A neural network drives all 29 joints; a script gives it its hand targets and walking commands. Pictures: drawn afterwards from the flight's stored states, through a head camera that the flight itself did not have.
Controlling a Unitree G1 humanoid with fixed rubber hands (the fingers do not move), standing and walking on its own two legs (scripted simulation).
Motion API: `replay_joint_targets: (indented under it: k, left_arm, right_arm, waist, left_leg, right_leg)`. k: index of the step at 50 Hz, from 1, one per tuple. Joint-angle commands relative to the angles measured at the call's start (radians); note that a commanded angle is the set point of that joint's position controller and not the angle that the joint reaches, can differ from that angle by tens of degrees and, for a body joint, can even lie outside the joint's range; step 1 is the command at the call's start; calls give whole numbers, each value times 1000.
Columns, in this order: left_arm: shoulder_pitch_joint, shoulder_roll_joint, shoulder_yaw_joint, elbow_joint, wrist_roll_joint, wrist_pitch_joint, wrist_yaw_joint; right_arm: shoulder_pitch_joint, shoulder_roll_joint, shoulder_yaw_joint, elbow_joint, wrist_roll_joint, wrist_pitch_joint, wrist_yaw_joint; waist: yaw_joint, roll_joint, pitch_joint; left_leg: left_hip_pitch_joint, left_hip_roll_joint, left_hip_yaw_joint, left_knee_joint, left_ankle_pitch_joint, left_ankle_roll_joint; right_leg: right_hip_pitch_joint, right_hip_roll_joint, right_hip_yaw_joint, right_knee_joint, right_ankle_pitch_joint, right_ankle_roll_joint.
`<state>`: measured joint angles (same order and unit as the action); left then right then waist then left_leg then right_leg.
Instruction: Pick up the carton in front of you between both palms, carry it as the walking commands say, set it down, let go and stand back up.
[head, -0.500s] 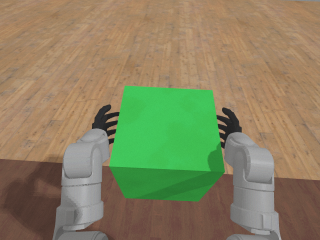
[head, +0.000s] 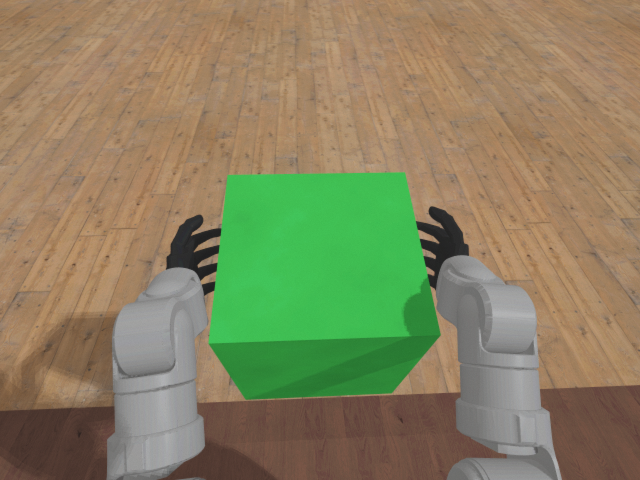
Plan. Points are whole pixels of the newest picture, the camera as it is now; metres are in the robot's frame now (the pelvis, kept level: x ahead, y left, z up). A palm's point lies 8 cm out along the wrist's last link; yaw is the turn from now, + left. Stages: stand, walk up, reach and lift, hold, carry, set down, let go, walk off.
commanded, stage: carry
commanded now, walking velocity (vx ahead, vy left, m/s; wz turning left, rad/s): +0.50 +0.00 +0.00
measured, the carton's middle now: (318, 295) +0.35 -0.02 +0.05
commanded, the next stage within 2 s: none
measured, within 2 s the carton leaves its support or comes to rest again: neither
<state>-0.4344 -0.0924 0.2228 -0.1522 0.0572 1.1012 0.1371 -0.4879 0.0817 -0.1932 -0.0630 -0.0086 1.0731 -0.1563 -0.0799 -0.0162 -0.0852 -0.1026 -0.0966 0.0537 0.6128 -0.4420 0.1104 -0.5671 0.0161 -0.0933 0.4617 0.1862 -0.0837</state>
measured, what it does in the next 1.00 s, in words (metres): goes down: right foot 0.05 m lower, then left foot 0.04 m lower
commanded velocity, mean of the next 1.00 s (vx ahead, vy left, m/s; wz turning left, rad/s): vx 0.50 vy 0.00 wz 0.00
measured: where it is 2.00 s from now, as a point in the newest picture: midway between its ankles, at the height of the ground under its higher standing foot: (288, 250)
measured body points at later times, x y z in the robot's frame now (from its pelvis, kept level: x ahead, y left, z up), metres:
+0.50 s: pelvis +0.30 -0.01 -0.04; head +0.33 -0.02 +0.41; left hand +0.64 +0.15 +0.07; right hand +0.65 -0.15 +0.06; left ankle +0.46 +0.09 -0.74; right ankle +0.16 -0.06 -0.75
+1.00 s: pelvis +0.61 +0.01 -0.07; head +0.64 +0.02 +0.38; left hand +0.96 +0.14 +0.03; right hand +0.95 -0.16 +0.03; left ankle +0.49 +0.05 -0.80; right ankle +0.76 -0.13 -0.75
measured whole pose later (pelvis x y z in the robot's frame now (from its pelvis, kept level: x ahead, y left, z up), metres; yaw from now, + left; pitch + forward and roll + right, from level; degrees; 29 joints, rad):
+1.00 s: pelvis +0.61 +0.01 -0.07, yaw -1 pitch +6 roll -1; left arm -0.43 -0.10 0.22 -0.14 0.05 1.08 0.15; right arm -0.46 0.09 -0.21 -0.08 0.00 1.05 -0.16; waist -0.06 -0.01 -0.05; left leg -0.14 -0.07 0.06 0.46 -0.31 0.12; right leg -0.74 -0.04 -0.06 0.76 -0.04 -0.04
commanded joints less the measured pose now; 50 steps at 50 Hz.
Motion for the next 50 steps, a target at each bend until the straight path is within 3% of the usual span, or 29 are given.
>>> replay_joint_targets:
  k: [1,2,3,4,5,6,7,8,9,11,14,16,21,24,26,27,28,29,30,31,32,33,34,37,41,43,50]
  left_arm:
    - [-500,-678,-593,30,-188,9,-55]
    - [-488,-661,-572,40,-179,15,-54]
    - [-495,-629,-539,61,-174,21,-51]
    - [-513,-619,-539,86,-176,25,-44]
    - [-521,-656,-557,90,-198,22,-43]
    - [-548,-738,-596,65,-235,15,-54]
    - [-636,-808,-638,17,-277,6,-71]
    - [-719,-874,-681,-7,-320,-7,-88]
    - [-770,-917,-711,-23,-353,-22,-102]
    - [-789,-952,-737,-31,-382,-50,-120]
    - [-713,-947,-747,-5,-379,-72,-130]
    - [-658,-931,-747,4,-370,-80,-132]
    - [-618,-872,-745,-23,-366,-83,-128]
    - [-582,-815,-725,-13,-355,-66,-113]
    - [-556,-781,-710,12,-343,-47,-103]
    - [-554,-768,-705,22,-341,-37,-98]
    - [-568,-756,-701,29,-339,-27,-94]
    - [-592,-741,-689,30,-335,-18,-89]
    - [-608,-746,-683,45,-333,-5,-83]
    - [-587,-729,-662,50,-332,9,-74]
    - [-625,-730,-658,17,-332,12,-64]
    - [-663,-768,-642,16,-324,11,-60]
    - [-668,-800,-622,26,-302,6,-58]
    - [-667,-861,-620,26,-257,-15,-68]
    - [-622,-875,-651,30,-227,-45,-70]
    - [-607,-862,-665,14,-224,-53,-69]
    - [-581,-789,-681,-22,-237,-31,-64]
  right_arm:
    - [-519,773,640,-38,273,26,112]
    - [-542,762,629,-33,269,31,107]
    - [-553,770,622,-12,263,43,103]
    - [-543,765,592,16,256,51,95]
    - [-551,774,594,-2,250,51,88]
    - [-587,798,591,-33,239,46,85]
    - [-615,835,584,-44,231,37,86]
    - [-627,870,579,-48,218,25,89]
    - [-630,896,581,-45,208,12,93]
    - [-610,926,603,-38,196,-13,100]
    - [-550,921,629,-35,179,-41,100]
    - [-517,908,643,-48,171,-52,98]
    - [-528,855,674,-122,186,-53,93]
    - [-507,789,661,-130,187,-26,87]
    - [-476,737,628,-115,172,-4,80]
    - [-454,709,604,-99,160,7,76]
    - [-437,684,579,-86,147,16,71]
    - [-419,655,551,-76,135,25,66]
    - [-429,622,520,-50,125,34,58]
    - [-434,615,517,-21,128,41,48]
    - [-422,663,532,-22,161,41,52]
    - [-498,718,557,-61,195,39,63]
    - [-572,775,592,-87,231,37,79]
    - [-694,897,662,-115,308,7,120]
    - [-650,921,691,-96,324,-19,139]
    - [-619,908,694,-98,322,-27,140]
    - [-537,815,669,-106,298,-9,127]
  waist:
    - [89,104,-332]
    - [130,25,-373]
    - [119,-141,-412]
    - [136,-274,-473]
    - [162,-244,-518]
    - [145,-121,-454]
    - [126,-22,-386]
    - [109,29,-344]
    - [101,33,-331]
    - [104,-26,-329]
    - [129,-67,-365]
    - [144,-73,-379]
    - [185,-77,-323]
    - [209,-87,-282]
    - [185,-95,-280]
    - [148,-99,-306]
    - [86,-68,-337]
    - [45,9,-379]
    - [76,198,-449]
    - [-5,323,-553]
    - [10,212,-508]
    - [11,113,-432]
    - [32,30,-370]
    - [62,59,-336]
    - [37,105,-364]
    - [24,109,-365]
    - [-24,121,-281]
  left_leg:
    - [73,167,-37,282,883,-29]
    - [-127,133,-6,477,561,-42]
    - [-379,55,22,629,-110,-60]
    - [-587,-2,-60,836,-199,-84]
    - [-732,29,-97,933,-171,-70]
    - [-737,77,-104,872,-100,-52]
    - [-692,95,-100,789,-49,-50]
    - [-637,116,-98,713,-14,-54]
    - [-580,127,-95,649,7,-58]
    - [-561,136,-73,560,70,-73]
    - [-666,142,-50,445,191,-84]
    - [-705,134,-32,367,285,-84]
    - [-669,76,43,77,491,-68]
    - [-565,49,65,-117,634,-42]
    - [-402,38,63,-203,681,-11]
    - [-281,32,72,-232,688,-3]
    - [-121,56,74,-277,721,-3]
    - [114,175,-28,-179,889,-12]
    - [404,408,-285,49,1326,67]
    - [559,547,-620,-44,918,278]
    - [459,474,-662,-142,520,258]
    - [328,415,-588,-190,387,210]
    - [206,396,-516,-223,402,165]
    - [16,340,-379,-268,424,111]
    - [163,309,-279,-214,759,90]
    - [235,295,-245,-192,852,73]
    - [284,205,-120,-146,1014,27]
  right_leg:
    - [357,20,-44,-115,90,-24]
    - [572,-92,63,-25,236,-16]
    - [789,-299,310,169,670,-54]
    - [943,-395,546,148,523,-193]
    - [956,-441,720,56,-29,-296]
    - [802,-365,711,-28,-300,-258]
    - [658,-326,625,-59,-322,-212]
    - [541,-309,551,-76,-288,-184]
    - [463,-292,503,-96,-297,-160]
    - [438,-262,427,-102,-201,-142]
    - [595,-243,344,-34,174,-125]
    - [679,-214,292,3,327,-94]
    - [751,-125,201,38,367,-62]
    - [741,-109,171,81,274,-58]
    - [682,-111,146,170,296,-41]
    - [651,-107,125,259,333,-21]
    - [581,-90,83,402,275,5]
    - [379,-62,55,598,-23,25]
    - [75,11,44,781,-718,59]
    - [-183,79,104,1061,-846,88]
    - [-257,33,135,1045,-766,44]
    - [-252,2,128,982,-694,33]
    - [-219,-30,123,907,-635,38]
    - [-107,-67,98,750,-570,63]
    - [-234,-76,64,639,-438,78]
    - [-293,-75,51,592,-382,73]
    - [-182,20,-70,150,-143,35]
